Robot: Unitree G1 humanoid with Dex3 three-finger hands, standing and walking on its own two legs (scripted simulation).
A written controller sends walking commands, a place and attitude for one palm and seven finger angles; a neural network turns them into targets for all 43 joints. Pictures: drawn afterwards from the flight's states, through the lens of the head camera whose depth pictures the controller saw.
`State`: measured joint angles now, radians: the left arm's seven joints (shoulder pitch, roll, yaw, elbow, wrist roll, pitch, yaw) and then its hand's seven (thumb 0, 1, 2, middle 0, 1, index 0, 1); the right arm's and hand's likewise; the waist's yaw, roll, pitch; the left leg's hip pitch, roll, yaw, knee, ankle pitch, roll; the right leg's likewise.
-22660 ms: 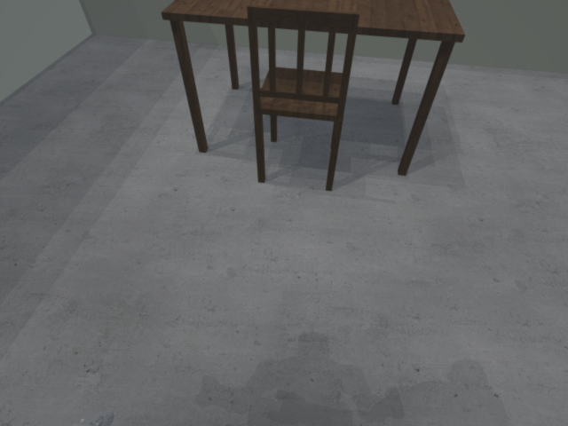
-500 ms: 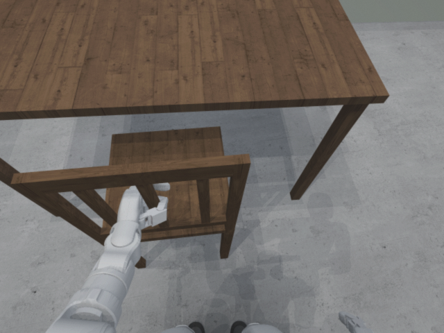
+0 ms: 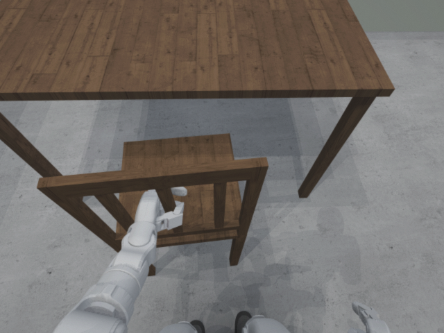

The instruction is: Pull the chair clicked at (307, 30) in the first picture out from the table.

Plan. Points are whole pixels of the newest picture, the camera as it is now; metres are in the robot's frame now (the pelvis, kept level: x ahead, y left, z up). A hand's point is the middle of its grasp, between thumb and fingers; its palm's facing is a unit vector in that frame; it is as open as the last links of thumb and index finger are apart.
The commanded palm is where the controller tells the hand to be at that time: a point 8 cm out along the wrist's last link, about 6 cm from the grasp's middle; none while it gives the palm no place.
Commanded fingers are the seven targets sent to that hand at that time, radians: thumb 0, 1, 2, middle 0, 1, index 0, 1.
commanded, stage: step backward, pulling the chair out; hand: left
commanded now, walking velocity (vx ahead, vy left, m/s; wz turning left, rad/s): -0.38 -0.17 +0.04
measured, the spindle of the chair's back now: (171, 211) +0.37 +0.11 -0.11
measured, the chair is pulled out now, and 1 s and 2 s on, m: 0.14 0.21 0.30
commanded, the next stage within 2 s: none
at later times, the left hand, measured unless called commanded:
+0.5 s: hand (174, 233) +0.30 +0.10 -0.07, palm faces -0.05 -0.99 -0.14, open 5.4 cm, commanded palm +0.28 +0.15 -0.07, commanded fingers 0.00 0.90 0.90 -0.50 -1.45 -0.50 -1.45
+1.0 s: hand (170, 249) +0.27 +0.10 -0.07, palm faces -0.06 -0.99 -0.15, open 5.4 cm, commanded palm +0.25 +0.16 -0.07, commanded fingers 0.00 0.90 0.90 -0.50 -1.45 -0.50 -1.45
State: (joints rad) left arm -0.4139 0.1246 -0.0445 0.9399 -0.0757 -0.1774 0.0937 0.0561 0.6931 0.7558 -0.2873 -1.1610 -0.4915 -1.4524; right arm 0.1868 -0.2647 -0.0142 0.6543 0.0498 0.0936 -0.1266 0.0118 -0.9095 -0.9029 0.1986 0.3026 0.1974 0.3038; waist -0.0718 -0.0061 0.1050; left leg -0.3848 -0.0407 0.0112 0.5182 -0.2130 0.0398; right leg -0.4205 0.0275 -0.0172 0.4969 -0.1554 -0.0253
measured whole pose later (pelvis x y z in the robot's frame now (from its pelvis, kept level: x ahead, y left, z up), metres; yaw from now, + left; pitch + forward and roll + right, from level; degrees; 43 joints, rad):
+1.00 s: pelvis -0.07 +0.01 -0.01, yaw +1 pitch +3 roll +1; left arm -0.41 0.12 -0.03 0.90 -0.04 -0.17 0.11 0.05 0.67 0.77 -0.30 -1.21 -0.49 -1.45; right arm 0.21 -0.23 -0.01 0.68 0.02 0.06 -0.11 0.01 -0.91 -0.90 0.20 0.30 0.20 0.30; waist -0.09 0.00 0.14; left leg -0.32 0.01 0.00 0.60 -0.32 -0.01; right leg -0.50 -0.03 -0.05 0.56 -0.14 -0.01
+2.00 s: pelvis -0.16 -0.03 +0.00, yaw +2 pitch +3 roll -2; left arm -0.39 0.15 0.02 0.89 -0.05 -0.22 0.09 0.05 0.66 0.79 -0.30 -1.19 -0.49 -1.45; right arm 0.18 -0.20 -0.01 0.70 0.02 0.05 -0.08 0.01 -0.91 -0.90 0.20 0.30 0.20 0.30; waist -0.07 0.04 0.18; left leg -0.38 0.07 -0.05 0.62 -0.28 -0.05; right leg -0.35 0.04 -0.06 0.47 -0.17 -0.04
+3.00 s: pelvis -0.32 -0.04 -0.01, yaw +4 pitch +2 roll +0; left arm -0.40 0.14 -0.02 0.90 -0.05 -0.16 0.10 0.04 0.68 0.77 -0.26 -1.21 -0.49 -1.45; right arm 0.19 -0.24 0.00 0.70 0.02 0.04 -0.11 0.01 -0.91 -0.90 0.20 0.30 0.20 0.30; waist -0.08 0.00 0.14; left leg -0.34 0.01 -0.02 0.61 -0.27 -0.02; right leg -0.47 -0.03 -0.06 0.58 -0.19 -0.01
